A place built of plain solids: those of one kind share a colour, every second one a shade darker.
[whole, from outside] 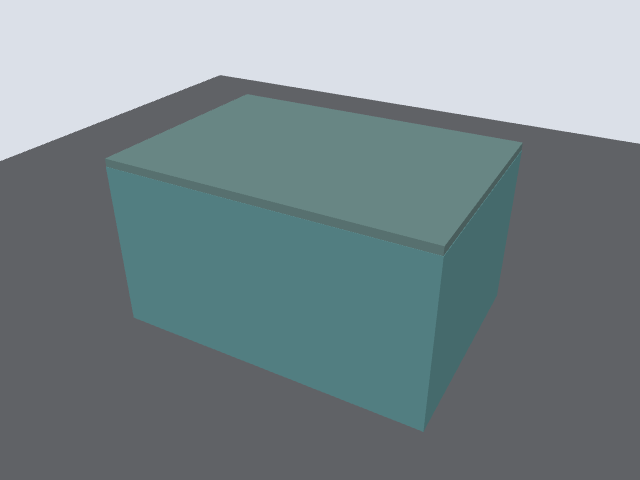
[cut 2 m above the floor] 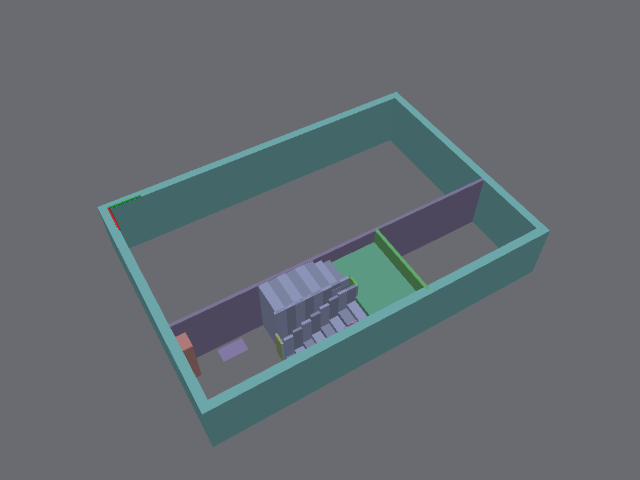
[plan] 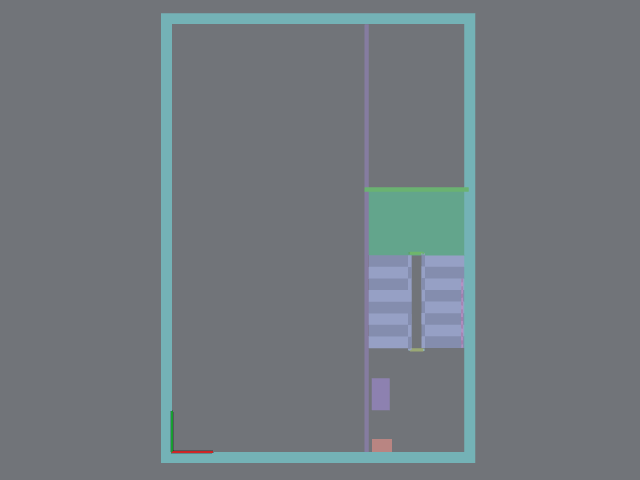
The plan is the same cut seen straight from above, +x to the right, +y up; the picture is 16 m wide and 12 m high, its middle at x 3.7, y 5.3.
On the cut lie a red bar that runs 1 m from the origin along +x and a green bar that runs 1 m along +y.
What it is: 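A small block of dwellings, 7.3 m wide and 10.7 m deep inside, its common dog-leg stair of 18 risers of 166 mm a storey on goings of 290 mm, 1.07 m wide flights and a well of 0.24 m; the dwelling on the first floor; a hall, a living room with a kitchen corner, a second bedroom, a bedroom, the bathroom shut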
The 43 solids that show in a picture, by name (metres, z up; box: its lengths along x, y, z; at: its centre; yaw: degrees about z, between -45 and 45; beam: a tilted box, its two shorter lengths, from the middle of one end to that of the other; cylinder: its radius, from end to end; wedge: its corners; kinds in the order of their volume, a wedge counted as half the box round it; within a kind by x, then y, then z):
{
 "wall_1": {"box": [0.28, 11.25, 6.03], "at": [-0.14, 5.35, 2.96]},
 "wall_2": {"box": [7.86, 0.28, 6.03], "at": [3.65, -0.14, 2.96]},
 "wall_3": {"box": [7.86, 0.28, 6.03], "at": [3.65, 10.84, 2.96]},
 "wall_4": {"box": [0.28, 11.25, 6.03], "at": [7.45, 5.35, 2.96]},
 "roof_slab_1": {"box": [7.84, 11.23, 0.44], "at": [3.65, 5.35, 6.04]},
 "piece_1": {"box": [1.07, 0.3, 2.87], "at": [5.46, 2.74, 1.39]},
 "piece_2": {"box": [1.07, 0.3, 2.71], "at": [5.46, 3.03, 1.3]},
 "piece_3": {"box": [1.07, 0.3, 2.54], "at": [5.46, 3.32, 1.22]},
 "piece_4": {"box": [1.07, 0.3, 2.37], "at": [5.46, 3.61, 1.14]},
 "piece_5": {"box": [1.07, 0.3, 2.21], "at": [5.46, 3.9, 1.05]},
 "piece_6": {"box": [1.07, 0.3, 2.04], "at": [5.46, 4.19, 0.97]},
 "piece_7": {"box": [1.07, 0.3, 1.88], "at": [5.46, 4.48, 0.89]},
 "piece_8": {"box": [1.07, 0.3, 1.71], "at": [5.46, 4.77, 0.8]},
 "piece_9": {"box": [0.09, 0.29, 2.25], "at": [5.94, 2.74, 2.62]},
 "piece_10": {"box": [0.09, 0.29, 2.08], "at": [5.94, 3.03, 2.53]},
 "piece_11": {"box": [0.09, 0.29, 1.92], "at": [5.94, 3.32, 2.45]},
 "piece_12": {"box": [0.09, 0.29, 1.42], "at": [5.94, 4.19, 2.2]},
 "piece_13": {"box": [0.09, 0.29, 1.25], "at": [5.94, 4.48, 2.12]},
 "piece_14": {"box": [0.09, 0.29, 1.09], "at": [5.94, 4.77, 2.04]},
 "piece_15": {"box": [0.09, 0.29, 1.14], "at": [6.28, 2.75, 0.52]},
 "piece_16": {"box": [0.09, 0.29, 1.3], "at": [6.28, 3.04, 0.6]},
 "piece_17": {"box": [0.09, 0.29, 1.47], "at": [6.28, 3.33, 0.68]},
 "piece_18": {"box": [0.09, 0.29, 1.63], "at": [6.28, 3.62, 0.77]},
 "piece_19": {"box": [0.09, 0.29, 1.8], "at": [6.28, 3.91, 0.85]},
 "piece_20": {"box": [0.09, 0.29, 1.97], "at": [6.28, 4.2, 0.93]},
 "piece_21": {"box": [0.09, 0.29, 2.13], "at": [6.28, 4.49, 1.02]},
 "piece_22": {"box": [0.09, 0.29, 2.3], "at": [6.28, 4.78, 1.1]},
 "piece_23": {"box": [1.07, 0.3, 0.22], "at": [6.77, 2.75, 0.06]},
 "piece_24": {"box": [1.07, 0.3, 0.38], "at": [6.77, 3.04, 0.14]},
 "piece_25": {"box": [1.07, 0.3, 0.55], "at": [6.77, 3.33, 0.22]},
 "piece_26": {"box": [1.07, 0.3, 0.71], "at": [6.77, 3.62, 0.31]},
 "piece_27": {"box": [1.07, 0.3, 0.88], "at": [6.77, 3.91, 0.39]},
 "piece_28": {"box": [1.07, 0.3, 1.05], "at": [6.77, 4.2, 0.47]},
 "piece_29": {"box": [1.07, 0.3, 1.21], "at": [6.77, 4.49, 0.56]},
 "piece_30": {"box": [1.07, 0.3, 1.38], "at": [6.77, 4.78, 0.64]},
 "half_1": {"box": [2.39, 1.6, 1.54], "at": [6.11, 5.71, 0.72]},
 "core_wall_low_1": {"box": [0.11, 10.7, 2.88], "at": [4.86, 5.35, 1.39]},
 "core_wall_back_1": {"box": [2.61, 0.11, 5.87], "at": [6.11, 6.56, 2.88]},
 "hung_more_letter_boxes_1": {"box": [0.5, 0.33, 1.65], "at": [5.25, 0.16, 0.78]},
 "ground_whole_1": {"box": [0.34, 0.08, 1.0], "at": [6.11, 2.55, 0.45]},
 "whole_1": {"box": [0.34, 0.08, 0.95], "at": [6.11, 4.97, 1.97]},
 "laid_doormat_1": {"box": [0.45, 0.8, 0.05], "at": [5.22, 1.44, -0.02]},
 "ground_post_1": {"box": [0.06, 0.06, 1.0], "at": [6.28, 2.55, 0.45]}
}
